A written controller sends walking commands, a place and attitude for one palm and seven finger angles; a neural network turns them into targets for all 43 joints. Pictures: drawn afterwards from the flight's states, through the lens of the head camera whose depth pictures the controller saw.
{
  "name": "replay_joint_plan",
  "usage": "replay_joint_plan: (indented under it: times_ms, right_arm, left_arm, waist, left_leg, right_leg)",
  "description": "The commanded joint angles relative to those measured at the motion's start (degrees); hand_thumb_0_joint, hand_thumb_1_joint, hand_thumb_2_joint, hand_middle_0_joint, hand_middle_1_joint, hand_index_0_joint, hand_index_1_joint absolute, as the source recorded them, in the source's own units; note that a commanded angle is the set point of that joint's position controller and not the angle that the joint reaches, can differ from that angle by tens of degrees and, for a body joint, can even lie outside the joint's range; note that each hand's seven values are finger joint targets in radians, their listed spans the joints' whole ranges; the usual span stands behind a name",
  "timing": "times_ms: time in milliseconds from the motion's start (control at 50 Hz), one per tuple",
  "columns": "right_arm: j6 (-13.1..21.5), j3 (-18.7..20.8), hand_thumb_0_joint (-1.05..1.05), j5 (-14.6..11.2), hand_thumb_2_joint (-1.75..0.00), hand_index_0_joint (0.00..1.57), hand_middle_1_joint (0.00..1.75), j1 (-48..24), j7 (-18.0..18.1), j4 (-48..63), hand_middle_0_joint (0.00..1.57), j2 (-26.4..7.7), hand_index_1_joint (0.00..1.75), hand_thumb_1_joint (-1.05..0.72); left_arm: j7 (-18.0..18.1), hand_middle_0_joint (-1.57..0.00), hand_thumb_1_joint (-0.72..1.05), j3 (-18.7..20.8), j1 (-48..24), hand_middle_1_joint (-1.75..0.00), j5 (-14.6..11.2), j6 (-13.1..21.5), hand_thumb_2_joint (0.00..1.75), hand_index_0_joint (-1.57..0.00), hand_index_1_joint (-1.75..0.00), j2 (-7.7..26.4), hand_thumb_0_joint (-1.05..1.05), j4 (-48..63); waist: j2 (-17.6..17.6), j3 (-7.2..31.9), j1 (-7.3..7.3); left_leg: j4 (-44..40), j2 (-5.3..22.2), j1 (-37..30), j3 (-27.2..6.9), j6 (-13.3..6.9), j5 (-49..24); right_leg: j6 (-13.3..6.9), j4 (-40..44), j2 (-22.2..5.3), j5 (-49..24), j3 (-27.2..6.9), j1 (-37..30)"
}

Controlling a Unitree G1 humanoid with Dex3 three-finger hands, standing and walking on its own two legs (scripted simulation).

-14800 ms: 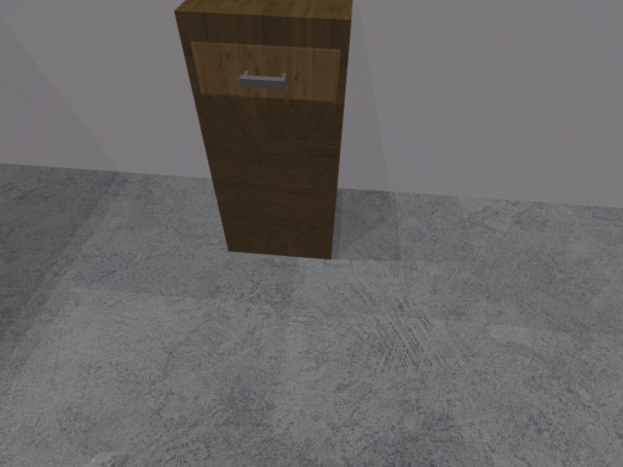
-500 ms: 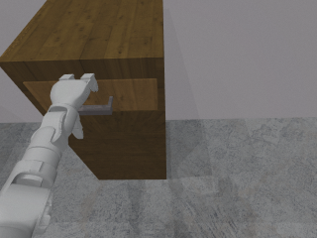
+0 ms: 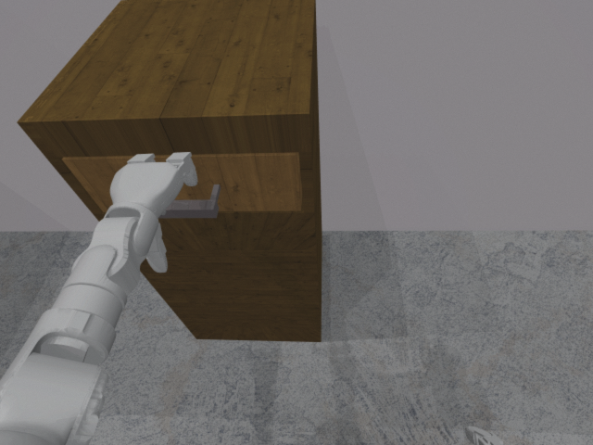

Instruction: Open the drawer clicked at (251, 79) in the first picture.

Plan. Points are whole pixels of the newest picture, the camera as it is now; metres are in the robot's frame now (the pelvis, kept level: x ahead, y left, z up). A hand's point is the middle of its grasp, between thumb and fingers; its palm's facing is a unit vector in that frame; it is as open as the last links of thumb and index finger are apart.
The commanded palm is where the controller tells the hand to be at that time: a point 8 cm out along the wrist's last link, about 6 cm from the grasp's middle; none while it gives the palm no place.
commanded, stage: move the hooked fingers above the handle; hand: left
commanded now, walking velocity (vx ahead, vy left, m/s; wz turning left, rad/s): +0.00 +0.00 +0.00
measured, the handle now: (184, 199) +0.49 +0.23 +0.02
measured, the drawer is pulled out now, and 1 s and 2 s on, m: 0.00 0.00 0.00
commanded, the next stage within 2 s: lower the fingers behind the handle in 1.06 s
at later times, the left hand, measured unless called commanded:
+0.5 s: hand (167, 218) +0.42 +0.22 +0.06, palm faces -0.12 -0.03 -0.99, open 13.8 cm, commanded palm +0.41 +0.23 +0.14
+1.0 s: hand (179, 219) +0.42 +0.20 +0.06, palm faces -0.11 -0.03 -0.99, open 13.7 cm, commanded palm +0.41 +0.22 +0.14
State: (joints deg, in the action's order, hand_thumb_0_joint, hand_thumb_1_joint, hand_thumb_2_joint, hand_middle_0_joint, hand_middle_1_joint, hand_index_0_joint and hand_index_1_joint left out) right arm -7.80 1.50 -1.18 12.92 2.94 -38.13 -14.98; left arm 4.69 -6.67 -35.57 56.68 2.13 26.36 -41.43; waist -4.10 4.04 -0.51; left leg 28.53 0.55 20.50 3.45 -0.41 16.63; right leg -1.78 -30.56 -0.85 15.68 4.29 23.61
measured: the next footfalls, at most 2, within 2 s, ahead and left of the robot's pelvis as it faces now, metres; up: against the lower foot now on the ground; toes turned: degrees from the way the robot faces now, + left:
none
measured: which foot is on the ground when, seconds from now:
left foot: down 0.00-1.00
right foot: down 0.00-1.00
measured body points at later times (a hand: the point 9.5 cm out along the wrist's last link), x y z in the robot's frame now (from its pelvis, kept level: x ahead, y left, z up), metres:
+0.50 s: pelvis +0.00 +0.01 +0.00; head +0.05 -0.02 +0.45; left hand +0.42 +0.22 +0.12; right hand +0.08 -0.26 -0.14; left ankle -0.03 +0.12 -0.73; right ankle -0.01 -0.10 -0.73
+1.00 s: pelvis -0.01 +0.02 +0.00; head +0.04 -0.01 +0.44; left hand +0.42 +0.20 +0.11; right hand +0.09 -0.24 -0.14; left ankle -0.03 +0.12 -0.73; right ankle -0.01 -0.10 -0.73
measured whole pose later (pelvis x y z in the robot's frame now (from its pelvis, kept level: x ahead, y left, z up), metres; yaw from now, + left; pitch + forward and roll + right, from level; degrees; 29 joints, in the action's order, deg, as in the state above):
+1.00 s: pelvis -0.01 +0.02 +0.00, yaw -1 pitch +9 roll +0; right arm -7.9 1.7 -1.0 15.1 2.8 -37.7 -14.7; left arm 4.9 -7.7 -35.7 57.8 5.7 24.5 -41.7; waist -3.1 4.0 0.7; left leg 30.3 0.0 22.0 4.4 -1.5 17.2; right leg -0.8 -31.5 -1.4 15.4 3.2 25.1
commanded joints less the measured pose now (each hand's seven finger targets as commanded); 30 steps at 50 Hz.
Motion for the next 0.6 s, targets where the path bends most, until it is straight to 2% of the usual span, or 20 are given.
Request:
replay_joint_plan:
  times_ms: [0, 20, 60, 140, 160, 180, 200, 240, 260, 280, 320, 340, 360, 380, 420, 440, 460, 500, 560, 580]
  right_arm:
    - [1.92, 3.45, 0.00, 0.31, -0.90, 0.20, 0.30, 1.77, 0.97, 5.19, 0.20, -6.97, 0.30, -0.90]
    - [2.01, 3.38, 0.00, 0.32, -0.90, 0.20, 0.30, 2.19, 0.82, 4.67, 0.20, -6.88, 0.30, -0.90]
    - [2.14, 3.48, 0.00, 0.45, -0.90, 0.20, 0.30, 2.51, 0.50, 3.87, 0.20, -6.84, 0.30, -0.90]
    - [2.06, 3.16, 0.00, 0.40, -0.90, 0.20, 0.30, 2.27, 0.23, 2.94, 0.20, -6.99, 0.30, -0.90]
    - [2.01, 3.04, 0.00, 0.42, -0.90, 0.20, 0.30, 1.86, 0.06, 3.17, 0.20, -6.99, 0.30, -0.90]
    - [1.86, 3.15, 0.00, 0.47, -0.90, 0.20, 0.30, 1.70, 0.00, 3.34, 0.20, -7.28, 0.30, -0.90]
    - [1.76, 3.02, 0.00, 0.43, -0.90, 0.20, 0.30, 1.29, 0.02, 3.69, 0.20, -7.18, 0.30, -0.90]
    - [1.49, 2.88, 0.00, 0.02, -0.90, 0.20, 0.30, 0.95, 0.09, 4.04, 0.20, -7.73, 0.30, -0.90]
    - [1.43, 2.97, 0.00, -0.06, -0.90, 0.20, 0.30, 0.79, 0.07, 4.29, 0.20, -7.94, 0.30, -0.90]
    - [1.30, 3.13, 0.00, -0.26, -0.90, 0.20, 0.30, 1.05, 0.05, 4.62, 0.20, -8.24, 0.30, -0.90]
    - [1.21, 3.31, 0.00, -0.49, -0.90, 0.20, 0.30, 1.46, 0.10, 5.65, 0.20, -8.51, 0.30, -0.90]
    - [1.23, 3.47, 0.00, -0.48, -0.90, 0.20, 0.30, 1.62, 0.26, 5.86, 0.20, -8.58, 0.30, -0.90]
    - [1.31, 3.63, 0.00, -0.40, -0.90, 0.20, 0.30, 1.85, 0.40, 6.00, 0.20, -8.57, 0.30, -0.90]
    - [1.47, 3.76, 0.00, -0.17, -0.90, 0.20, 0.30, 2.15, 0.57, 6.18, 0.20, -8.48, 0.30, -0.90]
    - [1.61, 4.05, 0.00, 0.09, -0.90, 0.20, 0.30, 2.84, 0.78, 5.85, 0.20, -8.06, 0.30, -0.90]
    - [1.69, 3.96, 0.00, 0.12, -0.90, 0.20, 0.30, 3.21, 0.86, 5.48, 0.20, -7.89, 0.30, -0.90]
    - [1.70, 4.05, 0.00, 0.23, -0.90, 0.20, 0.30, 3.67, 0.95, 4.73, 0.20, -7.70, 0.30, -0.90]
    - [1.93, 4.05, 0.00, 0.36, -0.90, 0.20, 0.30, 4.00, 0.86, 3.89, 0.20, -7.42, 0.30, -0.90]
    - [2.47, 3.85, 0.00, 0.60, -0.90, 0.20, 0.30, 3.78, 0.42, 2.68, 0.20, -6.88, 0.30, -0.90]
    - [2.44, 3.69, 0.00, 0.58, -0.90, 0.20, 0.30, 3.49, 0.32, 2.39, 0.20, -7.12, 0.30, -0.90]
  left_arm:
    - [2.80, -0.30, -0.50, 5.30, -27.70, -1.20, -0.44, 5.12, 0.30, -0.30, -1.20, 12.44, 0.00, 16.12]
    - [3.55, -0.30, -0.50, 4.59, -29.42, -1.20, -0.39, 5.71, 0.30, -0.30, -1.20, 11.58, 0.00, 16.14]
    - [5.55, -0.30, -0.50, 6.52, -29.51, -1.20, 0.20, 5.99, 0.30, -0.30, -1.20, 13.00, 0.00, 15.20]
    - [9.07, -0.30, -0.50, 11.28, -27.80, -1.20, 1.13, 3.08, 0.30, -0.30, -1.20, 17.37, 0.00, 9.16]
    - [9.43, -0.30, -0.50, 11.02, -27.01, -1.20, 1.13, 1.98, 0.30, -0.30, -1.20, 17.10, 0.00, 8.65]
    - [9.56, -0.30, -0.50, 12.59, -26.09, -1.20, 1.33, 1.04, 0.30, -0.30, -1.20, 18.72, 0.00, 7.70]
    - [9.39, -0.30, -0.50, 12.00, -24.56, -1.20, 1.61, 0.01, 0.30, -0.30, -1.20, 18.66, 0.00, 6.67]
    - [8.06, -0.30, -0.50, 10.31, -22.47, -1.20, 1.54, -1.88, 0.30, -0.30, -1.20, 17.29, 0.00, 4.11]
    - [7.00, -0.30, -0.50, 8.12, -22.25, -1.20, 1.50, -2.51, 0.30, -0.30, -1.20, 15.23, 0.00, 3.66]
    - [5.76, -0.30, -0.50, 8.44, -20.36, -1.20, 1.19, -2.85, 0.30, -0.30, -1.20, 15.25, 0.00, 2.54]
    - [3.18, -0.30, -0.50, 5.26, -20.78, -1.20, 0.10, -2.08, 0.30, -0.30, -1.20, 12.47, 0.00, 6.14]
    - [2.08, -0.30, -0.50, 4.67, -21.12, -1.20, -0.36, -1.23, 0.30, -0.30, -1.20, 11.86, 0.00, 7.65]
    - [1.17, -0.30, -0.50, 3.94, -21.85, -1.20, -0.87, 0.02, 0.30, -0.30, -1.20, 11.17, 0.00, 9.88]
    - [0.57, -0.30, -0.50, 3.69, -23.25, -1.20, -1.35, 1.67, 0.30, -0.30, -1.20, 10.85, 0.00, 12.56]
    - [0.69, -0.30, -0.50, 5.03, -24.61, -1.20, -1.58, 4.75, 0.30, -0.30, -1.20, 12.34, 0.00, 16.02]
    - [1.33, -0.30, -0.50, 5.58, -26.63, -1.20, -1.48, 6.16, 0.30, -0.30, -1.20, 13.12, 0.00, 16.95]
    - [2.45, -0.30, -0.50, 7.73, -27.48, -1.20, -0.96, 7.25, 0.30, -0.30, -1.20, 15.05, 0.00, 16.81]
    - [5.49, -0.30, -0.50, 9.92, -30.36, -1.20, -0.12, 8.57, 0.30, -0.30, -1.20, 17.18, 0.00, 18.10]
    - [10.57, -0.30, -0.50, 13.82, -29.73, -1.20, 1.27, 7.24, 0.30, -0.30, -1.20, 20.04, 0.00, 15.24]
    - [11.63, -0.30, -0.50, 15.05, -28.42, -1.20, 1.45, 5.67, 0.30, -0.30, -1.20, 21.18, 0.00, 12.30]
  waist:
    - [3.68, 21.32, 2.09]
    - [2.73, 20.17, 2.58]
    - [2.03, 20.40, 1.90]
    - [3.38, 19.85, 0.56]
    - [3.41, 20.44, 0.17]
    - [4.79, 22.58, -0.39]
    - [4.38, 22.92, -0.74]
    - [6.03, 20.64, -0.43]
    - [5.80, 20.02, 0.22]
    - [7.74, 19.79, 0.41]
    - [7.08, 20.46, 0.95]
    - [8.36, 20.09, 1.60]
    - [7.70, 20.29, 1.90]
    - [7.08, 20.70, 2.44]
    - [4.34, 20.86, 2.31]
    - [3.37, 19.97, 2.54]
    - [3.29, 20.01, 2.30]
    - [0.59, 21.02, 1.99]
    - [-1.40, 22.43, 0.44]
    - [0.91, 22.11, 0.35]
  left_leg:
    - [0.67, -3.04, -6.35, -1.17, -2.57, -20.66]
    - [0.79, -2.98, -6.54, -1.48, -2.36, -20.87]
    - [0.93, -2.87, -6.15, -1.74, -1.96, -21.62]
    - [0.54, -2.87, -2.47, -1.22, -1.63, -20.91]
    - [0.39, -2.91, -2.09, -0.89, -1.61, -21.22]
    - [0.40, -3.02, -1.57, -0.57, -1.63, -21.42]
    - [0.13, -2.97, -0.75, -0.12, -1.62, -20.95]
    - [-0.47, -2.73, 0.40, 0.31, -1.69, -19.62]
    - [-0.67, -2.50, -0.36, 0.56, -1.81, -19.44]
    - [-0.65, -2.44, -0.18, 0.40, -2.00, -19.44]
    - [-0.70, -2.42, -1.66, 0.30, -2.36, -19.30]
    - [-0.55, -2.38, -2.22, 0.04, -2.63, -19.10]
    - [-0.50, -2.46, -3.08, -0.16, -2.74, -18.88]
    - [-0.25, -2.41, -4.25, -0.57, -2.85, -19.88]
    - [0.21, -2.56, -5.92, -1.10, -2.88, -19.63]
    - [0.45, -2.63, -5.98, -1.47, -2.80, -19.75]
    - [0.68, -2.55, -6.12, -1.75, -2.67, -20.26]
    - [1.14, -2.51, -6.78, -2.34, -2.22, -22.07]
    - [1.53, -2.44, -6.01, -2.35, -1.21, -24.67]
    - [1.43, -2.54, -4.23, -2.17, -1.20, -23.33]
  right_leg:
    - [0.21, 1.47, 0.78, -22.79, -3.88, -12.57]
    - [0.02, 1.37, 0.89, -22.35, -3.64, -11.04]
    - [-0.27, 0.82, 1.08, -21.67, -3.38, -10.35]
    - [-0.43, 0.17, 1.17, -21.56, -3.25, -11.78]
    - [-0.37, 0.10, 1.11, -22.46, -3.39, -12.75]
    - [-0.21, 0.00, 1.02, -23.42, -3.70, -15.13]
    - [-0.04, -0.07, 0.76, -23.99, -3.85, -16.11]
    - [0.10, 0.48, 0.80, -23.48, -3.56, -15.80]
    - [0.11, 0.95, 0.80, -23.22, -3.56, -15.02]
    - [0.16, 1.28, 0.94, -23.10, -3.49, -15.47]
    - [0.29, 1.71, 0.84, -23.44, -3.73, -15.42]
    - [0.45, 1.99, 0.87, -23.32, -3.71, -15.00]
    - [0.50, 2.22, 0.91, -22.92, -3.75, -14.52]
    - [0.40, 2.20, 0.87, -23.14, -3.82, -14.21]
    - [0.22, 2.11, 1.07, -21.39, -3.95, -12.33]
    - [0.03, 1.99, 1.14, -20.75, -3.86, -11.17]
    - [-0.14, 1.56, 1.35, -20.32, -3.64, -10.45]
    - [-0.53, 0.69, 1.51, -19.82, -3.41, -9.08]
    - [-0.97, -0.65, 1.84, -20.35, -2.91, -8.94]
    - [-0.81, -0.58, 1.96, -19.87, -2.88, -9.83]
